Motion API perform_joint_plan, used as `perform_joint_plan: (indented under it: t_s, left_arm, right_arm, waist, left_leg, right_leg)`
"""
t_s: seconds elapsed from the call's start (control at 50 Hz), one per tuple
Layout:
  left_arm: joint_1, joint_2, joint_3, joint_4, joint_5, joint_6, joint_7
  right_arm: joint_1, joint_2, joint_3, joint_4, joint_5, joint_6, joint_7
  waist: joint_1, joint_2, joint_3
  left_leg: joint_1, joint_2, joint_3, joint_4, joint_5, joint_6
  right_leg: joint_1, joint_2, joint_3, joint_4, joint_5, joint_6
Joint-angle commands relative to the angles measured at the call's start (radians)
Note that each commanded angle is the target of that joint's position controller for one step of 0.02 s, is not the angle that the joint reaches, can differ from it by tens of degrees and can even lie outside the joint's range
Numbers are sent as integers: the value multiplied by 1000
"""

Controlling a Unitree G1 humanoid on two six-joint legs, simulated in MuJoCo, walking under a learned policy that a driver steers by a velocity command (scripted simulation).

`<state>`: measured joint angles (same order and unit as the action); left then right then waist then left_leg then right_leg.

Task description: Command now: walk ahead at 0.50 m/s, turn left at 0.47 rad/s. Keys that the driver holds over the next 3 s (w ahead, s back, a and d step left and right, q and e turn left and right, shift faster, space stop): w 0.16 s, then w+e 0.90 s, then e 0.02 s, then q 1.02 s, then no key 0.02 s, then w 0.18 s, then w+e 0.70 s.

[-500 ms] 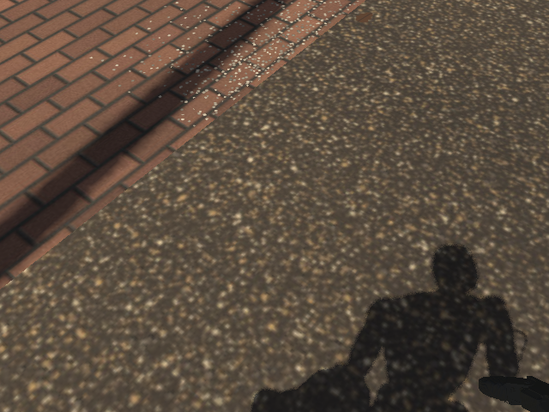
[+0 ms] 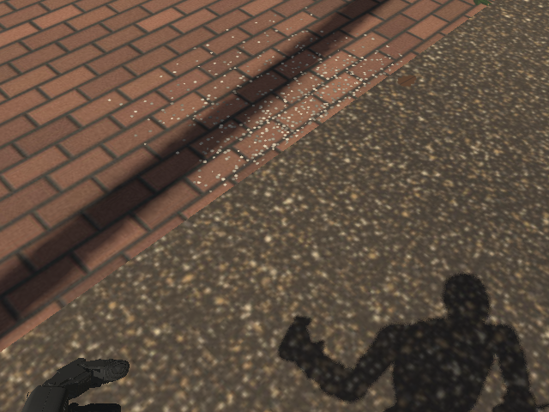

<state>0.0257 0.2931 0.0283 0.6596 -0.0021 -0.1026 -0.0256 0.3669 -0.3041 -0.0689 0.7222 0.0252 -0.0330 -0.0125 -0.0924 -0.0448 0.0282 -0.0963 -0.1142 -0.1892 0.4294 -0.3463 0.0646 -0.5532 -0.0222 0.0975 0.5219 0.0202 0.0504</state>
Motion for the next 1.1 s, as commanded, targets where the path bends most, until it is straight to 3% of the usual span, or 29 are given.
perform_joint_plan:
  t_s: [0.02,0.04,0.06,0.08,0.1,0.12,0.14,0.18,0.22,0.32,0.42,0.46,0.5,0.52,0.54,0.56,0.58,0.6,0.64,0.68,0.78,0.92,0.96,1.0,1.02,1.04,1.06,1.08,1.1]
  left_arm:
    - [21,127,49,-55,-3,-24,-3]
    - [100,144,62,-35,5,-28,3]
    - [225,183,73,-25,20,-32,9]
    - [348,276,101,14,31,-21,8]
    - [388,213,91,37,-2,-14,-4]
    - [336,149,72,29,-9,-11,-3]
    - [279,127,62,19,1,-4,-1]
    - [228,92,45,27,13,-1,1]
    - [229,84,41,35,6,-2,1]
    - [278,155,63,64,-18,11,18]
    - [365,170,69,95,-30,35,29]
    - [364,177,73,96,-30,43,34]
    - [358,137,60,91,-23,47,35]
    - [340,73,37,66,-6,43,32]
    - [447,-4,14,30,-19,30,35]
    - [443,85,33,40,-43,27,39]
    - [367,140,52,36,-46,32,39]
    - [332,136,55,35,-38,38,39]
    - [301,107,58,25,-27,53,32]
    - [288,66,51,12,-27,68,24]
    - [189,38,38,-39,-20,71,4]
    - [-7,49,33,-130,-21,68,-35]
    - [18,79,48,-142,-16,73,-38]
    - [237,152,92,-95,-17,82,-28]
    - [410,224,125,-52,-21,94,-8]
    - [368,340,136,-63,-31,87,1]
    - [406,258,112,-96,-25,71,-4]
    - [360,210,95,-87,-9,57,-8]
    - [290,175,83,-86,-7,50,-6]
  right_arm:
    - [-13,-140,-37,-41,-3,-5,-6]
    - [-7,-110,-27,-39,-8,-5,-3]
    - [0,-59,-6,-49,-19,-7,2]
    - [137,-4,13,-57,6,-17,2]
    - [134,-68,7,-48,15,-23,-1]
    - [24,-139,-13,-55,17,-23,-1]
    - [-59,-139,-13,-74,5,-22,-3]
    - [-114,-108,-12,-92,-19,-29,3]
    - [-97,-68,-3,-85,-22,-34,9]
    - [-249,-13,26,-120,-31,-56,20]
    - [-364,-49,17,-142,-13,-75,38]
    - [-344,-76,5,-138,-9,-82,38]
    - [-205,-120,-21,-100,-17,-85,25]
    - [-52,-181,-39,-84,-34,-84,13]
    - [24,-262,-59,-62,-41,-65,12]
    - [27,-194,-47,-48,-30,-60,19]
    - [-18,-129,-28,-51,-23,-62,19]
    - [-77,-95,-16,-52,-27,-63,20]
    - [-148,-47,-3,-42,-38,-65,22]
    - [-163,-55,-10,-27,-37,-76,21]
    - [-157,-111,-29,14,-33,-81,13]
    - [-73,-179,-47,72,-4,-51,8]
    - [-70,-210,-56,74,3,-37,3]
    - [-81,-219,-56,69,8,-23,-5]
    - [-62,-182,-39,56,-13,-27,-9]
    - [36,-32,10,-5,-55,-50,6]
    - [-55,-115,0,-9,-24,-86,21]
    - [-161,-163,-14,-45,14,-100,27]
    - [-154,-145,-5,-33,9,-105,22]
  waist:
    - [70,173,-29]
    - [107,166,-70]
    - [163,99,-191]
    - [140,-185,-339]
    - [159,-227,-315]
    - [178,-106,-165]
    - [166,-36,-90]
    - [120,-37,-8]
    - [100,-67,-17]
    - [134,-45,-6]
    - [159,-49,-6]
    - [127,-60,-13]
    - [48,-48,-78]
    - [-25,52,-202]
    - [11,326,-321]
    - [1,301,-275]
    - [-5,215,-154]
    - [20,172,-96]
    - [63,176,-24]
    - [81,168,-8]
    - [72,109,14]
    - [22,87,61]
    - [57,117,18]
    - [190,113,-113]
    - [263,31,-206]
    - [129,-248,-285]
    - [212,-130,-423]
    - [218,-79,-261]
    - [165,-1,-172]
  left_leg:
    - [-48,255,-217,-17,258,117]
    - [-55,214,-191,69,334,93]
    - [-130,162,-131,301,280,58]
    - [-459,16,12,651,-23,-27]
    - [-633,37,-1,811,-229,-42]
    - [-691,80,-17,865,-153,-41]
    - [-676,117,29,853,-84,-40]
    - [-619,183,64,732,8,-41]
    - [-553,192,99,648,31,-51]
    - [-464,167,140,280,218,-91]
    - [-331,122,126,96,342,-99]
    - [-250,123,122,46,313,-77]
    - [-17,145,126,-2,272,-33]
    - [212,311,-28,5,214,28]
    - [462,531,-398,-62,53,164]
    - [412,539,-531,-131,-158,193]
    - [311,494,-393,-147,-148,156]
    - [215,446,-269,-165,-36,130]
    - [72,382,-103,-216,143,110]
    - [10,370,-6,-258,253,115]
    - [5,362,173,-292,409,121]
    - [137,395,308,-238,516,72]
    - [179,395,347,-118,820,50]
    - [109,356,398,205,1014,10]
    - [-124,318,398,496,762,-31]
    - [-579,113,331,857,-196,-94]
    - [-672,97,97,966,-251,-82]
    - [-740,137,95,954,-159,-68]
    - [-694,187,111,873,-73,-63]
  right_leg:
    - [180,9,-32,-42,-59,-47]
    - [303,9,-47,-71,-71,-78]
    - [521,-112,63,-49,-86,-141]
    - [872,-324,479,-106,-272,-315]
    - [887,-382,724,-227,-555,-342]
    - [769,-345,614,-252,-613,-298]
    - [655,-301,479,-257,-518,-267]
    - [486,-222,326,-299,-312,-259]
    - [432,-177,259,-326,-181,-269]
    - [371,-144,143,-349,-44,-276]
    - [376,-162,182,-301,-97,-244]
    - [384,-174,218,-256,-126,-218]
    - [325,-107,186,-104,-87,-171]
    - [199,-38,120,172,-208,-130]
    - [-102,75,-8,484,-576,-77]
    - [-232,22,29,648,-598,-66]
    - [-266,-16,38,697,-510,-67]
    - [-239,-44,22,689,-434,-60]
    - [-182,-86,19,634,-345,-49]
    - [-148,-99,2,606,-296,-39]
    - [-146,-101,-18,378,-88,-29]
    - [-104,-61,-114,127,-62,-97]
    - [-10,-3,-170,112,-165,-137]
    - [312,83,-210,51,-162,-197]
    - [626,18,-68,38,-140,-247]
    - [936,-252,512,-58,-304,-429]
    - [978,-318,747,-205,-456,-469]
    - [868,-293,598,-225,-304,-414]
    - [714,-260,434,-207,-84,-376]
